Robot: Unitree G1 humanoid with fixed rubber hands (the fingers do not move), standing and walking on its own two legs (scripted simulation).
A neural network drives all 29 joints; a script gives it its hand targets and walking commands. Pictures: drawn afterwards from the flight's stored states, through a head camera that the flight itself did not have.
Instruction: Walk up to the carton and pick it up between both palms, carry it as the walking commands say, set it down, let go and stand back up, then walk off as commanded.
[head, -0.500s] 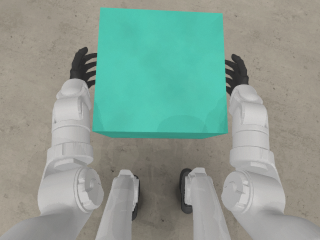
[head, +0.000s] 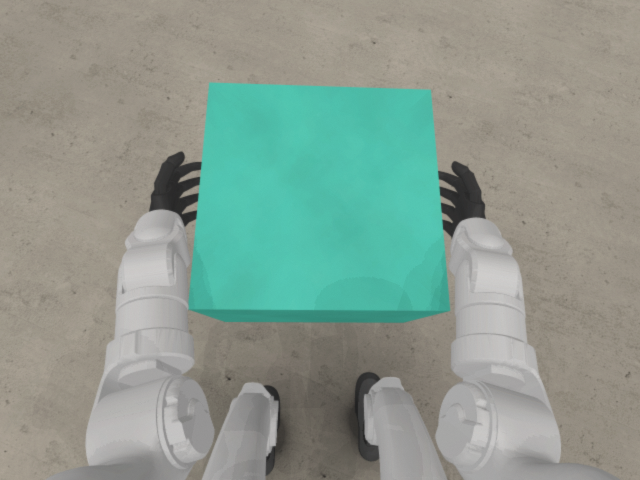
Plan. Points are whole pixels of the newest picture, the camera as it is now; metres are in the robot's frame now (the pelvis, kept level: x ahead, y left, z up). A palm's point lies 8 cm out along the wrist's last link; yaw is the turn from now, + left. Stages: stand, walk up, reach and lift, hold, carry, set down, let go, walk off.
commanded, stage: reach and lift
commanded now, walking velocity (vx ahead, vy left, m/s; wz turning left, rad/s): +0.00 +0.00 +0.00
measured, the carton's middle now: (317, 217) +0.45 +0.01 -0.12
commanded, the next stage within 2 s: none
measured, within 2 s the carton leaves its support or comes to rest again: neither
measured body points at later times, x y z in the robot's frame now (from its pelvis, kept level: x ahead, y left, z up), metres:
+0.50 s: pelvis +0.03 +0.00 +0.06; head +0.18 -0.01 +0.49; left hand +0.41 +0.19 +0.02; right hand +0.41 -0.19 +0.02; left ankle +0.05 +0.14 -0.65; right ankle +0.09 -0.13 -0.65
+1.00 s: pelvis +0.05 -0.01 +0.10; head +0.11 -0.01 +0.54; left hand +0.39 +0.18 +0.10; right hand +0.38 -0.20 +0.09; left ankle +0.05 +0.14 -0.65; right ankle +0.09 -0.13 -0.65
